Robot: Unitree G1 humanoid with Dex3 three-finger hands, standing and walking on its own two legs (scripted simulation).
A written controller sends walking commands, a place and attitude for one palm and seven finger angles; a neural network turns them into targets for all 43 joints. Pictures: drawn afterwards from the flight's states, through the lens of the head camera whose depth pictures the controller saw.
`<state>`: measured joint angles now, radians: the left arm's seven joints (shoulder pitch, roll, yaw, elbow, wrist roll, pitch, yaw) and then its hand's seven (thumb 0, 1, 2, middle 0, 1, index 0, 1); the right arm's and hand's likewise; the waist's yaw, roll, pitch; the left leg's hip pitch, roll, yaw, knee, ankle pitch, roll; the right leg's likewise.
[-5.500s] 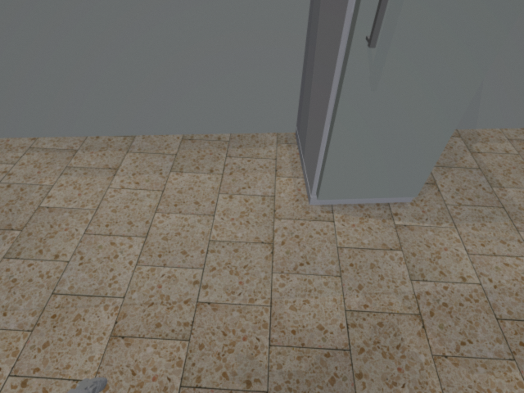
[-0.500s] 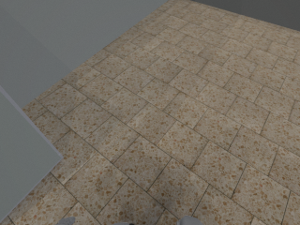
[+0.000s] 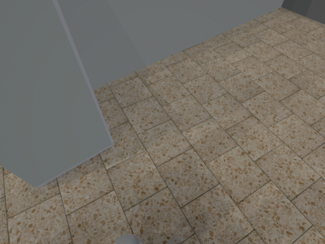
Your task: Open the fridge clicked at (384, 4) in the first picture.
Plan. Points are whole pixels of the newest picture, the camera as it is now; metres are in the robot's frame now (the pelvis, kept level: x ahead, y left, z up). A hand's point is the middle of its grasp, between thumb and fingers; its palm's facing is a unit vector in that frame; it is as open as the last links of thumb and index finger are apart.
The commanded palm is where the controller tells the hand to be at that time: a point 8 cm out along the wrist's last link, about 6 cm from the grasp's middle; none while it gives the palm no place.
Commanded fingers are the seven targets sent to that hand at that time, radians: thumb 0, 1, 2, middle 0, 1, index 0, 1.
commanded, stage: turn to face it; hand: left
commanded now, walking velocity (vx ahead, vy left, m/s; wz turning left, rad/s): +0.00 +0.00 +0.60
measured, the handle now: out of the picture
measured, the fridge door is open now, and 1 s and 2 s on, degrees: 0 0 0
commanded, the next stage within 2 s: take the last steps up to it in 1.10 s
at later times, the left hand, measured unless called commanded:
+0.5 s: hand out of the picture +0.07 +0.23 -0.14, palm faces +0.30 -0.91 -0.29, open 7.4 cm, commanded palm none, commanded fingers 0.00 0.90 0.90 -0.20 -0.30 -0.20 -0.30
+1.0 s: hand out of the picture -0.14 +0.20 -0.19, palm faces +0.59 -0.77 -0.24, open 7.4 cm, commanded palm none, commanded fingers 0.00 0.90 0.90 -0.20 -0.30 -0.20 -0.30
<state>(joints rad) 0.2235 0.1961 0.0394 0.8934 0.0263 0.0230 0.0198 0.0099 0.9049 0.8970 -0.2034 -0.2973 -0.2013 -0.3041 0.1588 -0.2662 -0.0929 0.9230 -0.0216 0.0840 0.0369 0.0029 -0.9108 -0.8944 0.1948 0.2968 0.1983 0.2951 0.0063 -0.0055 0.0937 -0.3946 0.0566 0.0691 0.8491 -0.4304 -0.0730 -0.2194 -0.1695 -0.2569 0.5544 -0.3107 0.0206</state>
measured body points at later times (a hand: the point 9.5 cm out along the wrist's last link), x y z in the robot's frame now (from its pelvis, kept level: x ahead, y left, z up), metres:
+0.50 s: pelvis +0.00 -0.01 -0.01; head +0.03 -0.02 +0.44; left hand +0.06 +0.28 -0.12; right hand +0.14 -0.24 -0.16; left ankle -0.01 +0.13 -0.74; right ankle +0.05 -0.12 -0.74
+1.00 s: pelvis -0.04 +0.01 -0.01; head -0.03 +0.06 +0.44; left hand -0.17 +0.25 -0.17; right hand +0.19 -0.15 -0.13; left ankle -0.09 +0.09 -0.74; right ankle +0.04 -0.12 -0.71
